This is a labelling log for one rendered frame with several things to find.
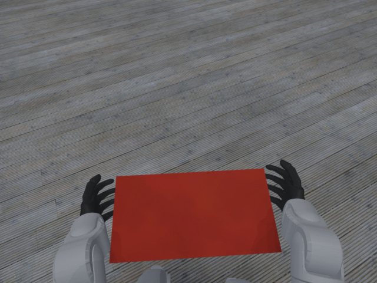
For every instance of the robot left hand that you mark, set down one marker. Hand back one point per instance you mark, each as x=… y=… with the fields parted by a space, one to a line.
x=91 y=200

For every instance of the carton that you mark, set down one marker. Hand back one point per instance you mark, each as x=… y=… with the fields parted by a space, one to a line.
x=192 y=215

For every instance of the left robot shin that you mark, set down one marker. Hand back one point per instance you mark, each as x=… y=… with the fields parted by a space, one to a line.
x=156 y=267

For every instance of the left robot forearm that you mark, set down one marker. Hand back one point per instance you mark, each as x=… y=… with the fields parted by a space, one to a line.
x=81 y=258

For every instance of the left robot thigh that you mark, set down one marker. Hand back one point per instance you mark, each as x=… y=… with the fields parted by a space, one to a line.
x=155 y=276

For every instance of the robot right hand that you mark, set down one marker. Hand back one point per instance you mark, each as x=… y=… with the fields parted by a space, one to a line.
x=291 y=184

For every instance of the right robot forearm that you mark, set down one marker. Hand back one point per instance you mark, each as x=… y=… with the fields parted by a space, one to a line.
x=316 y=251

